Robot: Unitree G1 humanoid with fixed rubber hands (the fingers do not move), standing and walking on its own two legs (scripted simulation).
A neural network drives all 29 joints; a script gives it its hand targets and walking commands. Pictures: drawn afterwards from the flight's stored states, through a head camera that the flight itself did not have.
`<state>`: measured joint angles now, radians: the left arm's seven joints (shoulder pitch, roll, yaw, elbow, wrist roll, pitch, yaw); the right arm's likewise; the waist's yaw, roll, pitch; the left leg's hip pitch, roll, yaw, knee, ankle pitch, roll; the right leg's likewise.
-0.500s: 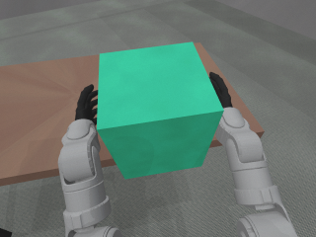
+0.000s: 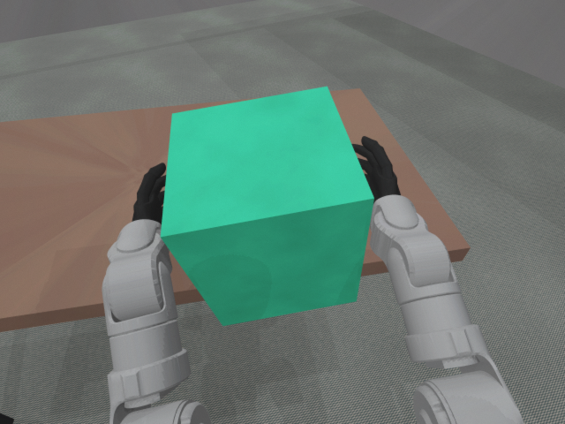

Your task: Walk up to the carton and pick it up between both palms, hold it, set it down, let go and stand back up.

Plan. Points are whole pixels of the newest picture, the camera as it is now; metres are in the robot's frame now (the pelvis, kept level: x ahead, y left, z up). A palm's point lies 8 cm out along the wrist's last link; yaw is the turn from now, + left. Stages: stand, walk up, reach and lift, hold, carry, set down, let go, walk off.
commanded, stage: hold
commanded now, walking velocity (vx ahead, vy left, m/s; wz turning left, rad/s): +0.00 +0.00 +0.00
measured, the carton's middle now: (271, 214) +0.38 +0.02 +0.12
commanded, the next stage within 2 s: none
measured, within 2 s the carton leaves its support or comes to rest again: neither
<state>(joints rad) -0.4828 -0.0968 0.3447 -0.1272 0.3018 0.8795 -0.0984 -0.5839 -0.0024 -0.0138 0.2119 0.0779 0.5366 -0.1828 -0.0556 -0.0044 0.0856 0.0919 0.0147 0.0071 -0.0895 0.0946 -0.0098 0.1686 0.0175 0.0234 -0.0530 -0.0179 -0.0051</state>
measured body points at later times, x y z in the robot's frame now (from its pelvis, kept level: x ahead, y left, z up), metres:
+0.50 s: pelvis +0.00 +0.01 +0.00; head +0.00 +0.01 +0.45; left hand +0.36 +0.15 +0.17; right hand +0.37 -0.15 +0.17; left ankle +0.04 +0.12 -0.76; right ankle -0.02 -0.11 -0.76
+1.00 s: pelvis -0.01 +0.01 +0.00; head -0.01 +0.00 +0.45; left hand +0.35 +0.15 +0.16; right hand +0.35 -0.16 +0.15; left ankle +0.04 +0.12 -0.76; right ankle -0.02 -0.11 -0.76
